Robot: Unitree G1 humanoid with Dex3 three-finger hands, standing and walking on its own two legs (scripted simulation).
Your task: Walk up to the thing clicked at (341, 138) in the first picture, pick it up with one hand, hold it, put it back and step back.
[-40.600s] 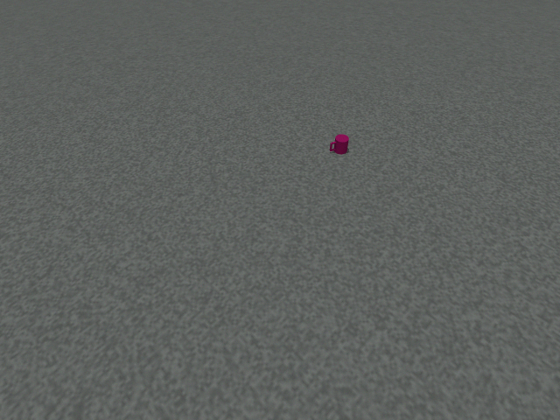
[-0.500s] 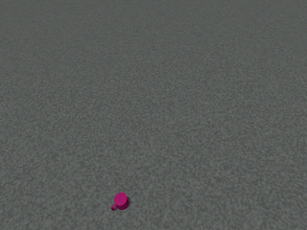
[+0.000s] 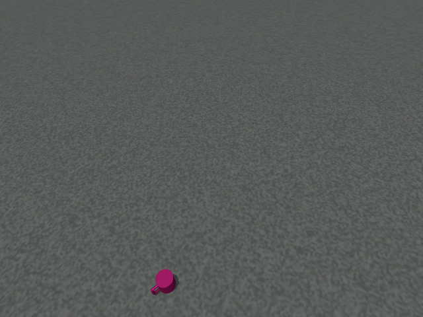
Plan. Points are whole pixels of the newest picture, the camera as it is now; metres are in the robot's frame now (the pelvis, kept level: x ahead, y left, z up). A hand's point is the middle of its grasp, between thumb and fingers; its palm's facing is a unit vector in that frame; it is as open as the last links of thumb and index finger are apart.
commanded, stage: stand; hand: left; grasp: from above
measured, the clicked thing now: (162, 284) +0.42 +0.26 -0.74
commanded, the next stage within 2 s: step back in 0.60 s
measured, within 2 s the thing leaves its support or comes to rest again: neither
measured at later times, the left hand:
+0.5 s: hand out of the picture +0.07 +0.24 -0.16, palm faces -0.01 -0.94 -0.35, open 7.4 cm
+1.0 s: hand out of the picture +0.09 +0.32 -0.18, palm faces -0.02 -0.93 -0.36, open 7.4 cm
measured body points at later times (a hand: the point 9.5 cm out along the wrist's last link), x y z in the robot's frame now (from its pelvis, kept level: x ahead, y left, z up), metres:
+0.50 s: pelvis -0.01 -0.01 +0.00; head -0.01 -0.01 +0.45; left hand +0.07 +0.29 -0.13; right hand +0.06 -0.30 -0.14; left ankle -0.01 +0.13 -0.75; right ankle +0.00 -0.12 -0.75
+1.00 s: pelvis -0.07 +0.06 -0.02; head +0.01 +0.09 +0.42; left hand +0.09 +0.37 -0.16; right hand -0.02 -0.27 -0.13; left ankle -0.07 +0.14 -0.75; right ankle -0.03 -0.11 -0.71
